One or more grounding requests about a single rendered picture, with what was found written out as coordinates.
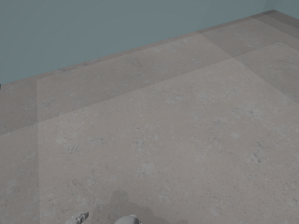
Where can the robot left hand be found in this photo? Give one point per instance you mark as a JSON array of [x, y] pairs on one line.
[[78, 218]]

